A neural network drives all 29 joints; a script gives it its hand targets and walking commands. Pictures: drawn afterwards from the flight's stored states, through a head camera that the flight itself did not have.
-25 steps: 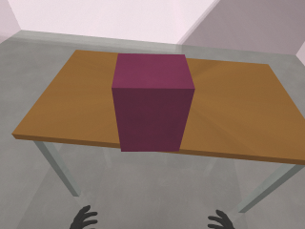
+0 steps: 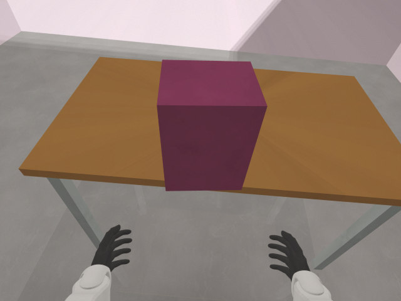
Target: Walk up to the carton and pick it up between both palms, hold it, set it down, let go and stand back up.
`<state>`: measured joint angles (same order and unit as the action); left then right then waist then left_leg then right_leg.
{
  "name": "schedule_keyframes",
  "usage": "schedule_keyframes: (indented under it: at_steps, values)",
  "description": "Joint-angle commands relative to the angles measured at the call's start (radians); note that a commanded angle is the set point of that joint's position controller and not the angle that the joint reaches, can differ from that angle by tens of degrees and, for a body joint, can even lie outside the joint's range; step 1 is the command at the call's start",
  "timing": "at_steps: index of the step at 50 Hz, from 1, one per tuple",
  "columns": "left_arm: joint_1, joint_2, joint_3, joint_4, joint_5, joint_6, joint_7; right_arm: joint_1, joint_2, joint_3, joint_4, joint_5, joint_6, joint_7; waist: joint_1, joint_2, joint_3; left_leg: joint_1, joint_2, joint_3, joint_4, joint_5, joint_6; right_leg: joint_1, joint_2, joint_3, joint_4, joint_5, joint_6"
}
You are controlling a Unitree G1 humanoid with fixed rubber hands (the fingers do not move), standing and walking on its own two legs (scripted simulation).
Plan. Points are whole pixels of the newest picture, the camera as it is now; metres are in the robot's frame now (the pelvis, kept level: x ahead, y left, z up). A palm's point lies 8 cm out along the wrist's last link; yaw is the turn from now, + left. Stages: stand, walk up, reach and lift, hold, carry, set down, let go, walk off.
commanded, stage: reach and lift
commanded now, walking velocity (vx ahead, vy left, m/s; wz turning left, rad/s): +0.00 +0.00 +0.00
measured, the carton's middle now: (205, 130) +0.49 +0.01 +0.06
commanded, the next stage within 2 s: none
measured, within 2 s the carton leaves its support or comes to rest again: neither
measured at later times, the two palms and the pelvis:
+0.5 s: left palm (117, 216) +0.28 +0.18 -0.01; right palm (304, 221) +0.29 -0.21 +0.00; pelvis +0.09 -0.02 +0.01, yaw +0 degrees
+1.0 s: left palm (105, 205) +0.29 +0.20 +0.04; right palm (304, 211) +0.30 -0.20 +0.03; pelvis +0.06 -0.03 +0.01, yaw +0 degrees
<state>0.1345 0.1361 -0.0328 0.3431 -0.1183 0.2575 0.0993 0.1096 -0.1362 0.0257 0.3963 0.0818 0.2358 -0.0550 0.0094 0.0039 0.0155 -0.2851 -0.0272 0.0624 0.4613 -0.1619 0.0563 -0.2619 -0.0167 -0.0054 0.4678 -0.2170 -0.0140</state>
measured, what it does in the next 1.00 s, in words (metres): shifts its weight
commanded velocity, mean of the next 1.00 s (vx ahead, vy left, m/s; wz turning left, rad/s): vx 0.00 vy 0.00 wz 0.00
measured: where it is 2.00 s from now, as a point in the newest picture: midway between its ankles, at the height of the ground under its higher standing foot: outside the picture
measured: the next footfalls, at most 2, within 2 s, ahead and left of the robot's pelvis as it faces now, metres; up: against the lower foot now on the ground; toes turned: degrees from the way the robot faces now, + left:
none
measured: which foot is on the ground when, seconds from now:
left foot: down 0.00-1.00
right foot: down 0.00-1.00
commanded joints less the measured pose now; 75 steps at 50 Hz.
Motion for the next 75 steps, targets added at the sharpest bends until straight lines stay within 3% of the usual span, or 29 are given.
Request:
schedule_keyframes:
  at_steps: [1,4,8,15,16,17,20,22,27,29,31,33,36,38,40,41,45,50,54,56,60,62,66,69,72,74,75]
  values:
    - [-0.265,0.015,-0.006,-0.254,-0.022,-0.086,0.035,-0.261,-0.116,-0.04,-0.242,0.019,-0.091,0.007,-0.002,0.033,-0.157,0.061,0.102,-0.145,-0.189,-0.389,-0.028,-0.083,0.024,-0.031,-0.045,-0.13,-0.032]
    - [-0.229,0.004,-0.014,-0.238,-0.03,-0.098,0.06,-0.239,-0.118,-0.02,-0.252,0.042,-0.105,0.015,0.01,-0.007,-0.191,0.06,0.109,-0.148,-0.195,-0.325,-0.024,-0.049,0.03,-0.033,-0.044,-0.073,-0.033]
    - [-0.096,0.002,-0.026,-0.276,-0.027,-0.113,0.06,-0.084,-0.13,-0.043,-0.275,0.033,-0.126,0.023,-0.01,-0.024,-0.253,0.143,0.099,-0.13,-0.186,-0.138,-0.024,0.004,0.028,-0.02,-0.084,0.017,-0.033]
    - [-0.009,0.033,0.006,-0.354,0.018,-0.172,0.047,-0.007,-0.118,-0.048,-0.333,0.047,-0.179,0.019,0.005,0.022,-0.224,0.253,0.057,-0.09,-0.142,0.294,-0.056,0.072,0.03,0.008,-0.166,0.226,-0.032]
    - [-0.004,0.049,0.011,-0.346,0.023,-0.187,0.043,0.012,-0.107,-0.033,-0.337,0.051,-0.189,0.018,0.008,0.005,-0.219,0.258,0.049,-0.084,-0.138,0.325,-0.058,0.08,0.033,0.008,-0.171,0.241,-0.029]
    - [-0.008,0.06,0.021,-0.364,0.027,-0.206,0.039,0.007,-0.118,-0.04,-0.345,0.053,-0.204,0.018,0.018,0.037,-0.215,0.258,0.047,-0.084,-0.134,0.356,-0.061,0.091,0.032,0.015,-0.173,0.265,-0.033]
    - [0.017,0.065,0.009,-0.372,0.015,-0.267,0.025,0.014,-0.102,-0.013,-0.398,0.069,-0.262,0.008,0.023,0.038,-0.237,0.255,0.037,-0.081,-0.11,0.464,-0.061,0.137,0.029,0.024,-0.165,0.369,-0.029]
    - [0.04,0.069,-0.02,-0.358,-0.006,-0.296,0.007,0.027,-0.095,0.008,-0.412,0.078,-0.29,-0.001,0.016,0.017,-0.284,0.261,0.027,-0.077,-0.096,0.518,-0.055,0.16,0.025,0.025,-0.153,0.463,-0.018]
    - [0.097,0.141,-0.018,-0.352,-0.046,-0.373,-0.029,0.142,-0.061,0.075,-0.421,0.105,-0.35,-0.021,0.018,-0.01,-0.316,0.233,0.002,-0.076,-0.109,0.559,-0.033,0.244,0.016,0.031,-0.083,0.677,0.02]
    - [0.122,0.156,-0.013,-0.32,-0.057,-0.388,-0.042,0.17,-0.059,0.074,-0.4,0.095,-0.354,-0.036,0.013,0.01,-0.289,0.228,0.0,-0.079,-0.121,0.55,-0.025,0.245,0.017,0.038,-0.087,0.696,0.024]
    - [0.125,0.18,0.009,-0.304,-0.052,-0.399,-0.05,0.187,-0.05,0.069,-0.397,0.078,-0.355,-0.047,0.013,-0.016,-0.257,0.212,-0.004,-0.079,-0.138,0.497,-0.02,0.238,0.017,0.037,-0.095,0.676,0.034]
    - [0.1,0.2,0.023,-0.313,-0.061,-0.41,-0.06,0.164,-0.059,0.054,-0.45,0.058,-0.359,-0.065,-0.007,-0.035,-0.245,0.206,-0.003,-0.083,-0.152,0.452,-0.014,0.237,0.015,0.035,-0.099,0.66,0.04]
    - [0.067,0.215,0.047,-0.339,-0.076,-0.424,-0.074,0.14,-0.059,0.043,-0.499,0.039,-0.359,-0.091,-0.012,-0.022,-0.237,0.197,0.0,-0.083,-0.17,0.387,0.002,0.224,0.005,0.043,-0.108,0.609,0.039]
    - [0.043,0.23,0.062,-0.344,-0.083,-0.427,-0.082,0.108,-0.046,0.051,-0.53,0.037,-0.354,-0.1,0.001,-0.021,-0.253,0.196,0.007,-0.08,-0.172,0.362,0.008,0.202,0.003,0.038,-0.118,0.554,0.036]
    - [0.02,0.228,0.048,-0.365,-0.093,-0.42,-0.087,0.101,-0.039,0.057,-0.513,0.038,-0.337,-0.106,0.002,-0.003,-0.237,0.199,0.015,-0.08,-0.172,0.357,-0.001,0.186,0.006,0.037,-0.139,0.474,0.021]
    - [-0.007,0.243,0.06,-0.387,-0.097,-0.418,-0.087,0.069,-0.045,0.069,-0.527,0.048,-0.331,-0.1,0.017,0.006,-0.24,0.201,0.021,-0.071,-0.169,0.332,-0.001,0.174,0.007,0.034,-0.149,0.425,0.021]
    - [-0.119,0.25,0.072,-0.356,-0.112,-0.368,-0.085,-0.081,-0.042,0.096,-0.529,0.083,-0.278,-0.099,0.039,0.01,-0.211,0.145,0.035,-0.069,-0.182,0.203,0.005,0.124,-0.002,0.034,-0.183,0.227,0.014]
    - [-0.312,0.26,0.069,-0.315,-0.147,-0.264,-0.077,-0.279,-0.067,0.083,-0.522,0.099,-0.18,-0.12,0.016,-0.015,-0.203,0.126,0.039,-0.064,-0.184,-0.024,0.023,0.024,-0.022,0.039,-0.214,-0.074,0.002]
    - [-0.543,0.295,0.112,-0.31,-0.124,-0.179,-0.061,-0.47,-0.076,0.026,-0.483,0.095,-0.088,-0.143,0.011,0.012,-0.267,0.111,0.04,-0.059,-0.158,-0.108,0.033,-0.028,-0.026,0.034,-0.195,-0.173,-0.009]
    - [-0.653,0.271,0.114,-0.323,-0.132,-0.134,-0.053,-0.583,-0.091,-0.001,-0.482,0.106,-0.042,-0.148,0.012,0.041,-0.348,0.125,0.045,-0.064,-0.154,-0.093,0.027,-0.006,-0.026,0.031,-0.179,-0.144,-0.02]
    - [-0.665,0.255,0.142,-0.299,-0.103,-0.042,-0.039,-0.585,-0.087,-0.057,-0.395,0.095,0.055,-0.136,0.026,0.074,-0.371,0.181,0.056,-0.082,-0.162,0.003,0.001,0.027,-0.003,0.023,-0.166,-0.051,-0.023]
    - [-0.648,0.247,0.152,-0.241,-0.084,0.007,-0.043,-0.58,-0.097,-0.089,-0.318,0.076,0.102,-0.118,0.03,0.082,-0.319,0.222,0.057,-0.09,-0.171,0.094,-0.018,0.02,0.005,0.017,-0.186,0.003,-0.026]
    - [-0.599,0.217,0.136,-0.225,-0.081,0.083,-0.052,-0.582,-0.123,-0.11,-0.295,0.058,0.163,-0.083,0.025,0.058,-0.326,0.35,0.052,-0.105,-0.172,0.37,-0.048,0.076,0.028,0.015,-0.236,0.182,-0.024]
    - [-0.615,0.228,0.128,-0.32,-0.103,0.107,-0.042,-0.644,-0.159,-0.106,-0.42,0.069,0.175,-0.068,0.029,-0.001,-0.381,0.422,0.049,-0.113,-0.154,0.566,-0.057,0.128,0.041,0.017,-0.233,0.331,-0.013]
    - [-0.645,0.241,0.115,-0.459,-0.131,0.111,-0.027,-0.692,-0.197,-0.097,-0.559,0.099,0.172,-0.07,0.023,-0.002,-0.513,0.499,0.049,-0.111,-0.144,0.729,-0.07,0.219,0.04,0.024,-0.247,0.473,-0.015]
    - [-0.712,0.262,0.125,-0.519,-0.153,0.108,-0.014,-0.756,-0.2,-0.091,-0.621,0.121,0.171,-0.073,0.027,-0.011,-0.533,0.482,0.041,-0.099,-0.139,0.721,-0.065,0.241,0.035,0.026,-0.241,0.51,-0.01]
    - [-0.745,0.277,0.127,-0.54,-0.159,0.119,-0.008,-0.772,-0.215,-0.098,-0.639,0.127,0.185,-0.081,0.012,-0.027,-0.562,0.47,0.04,-0.103,-0.144,0.707,-0.059,0.262,0.029,0.026,-0.239,0.522,-0.009]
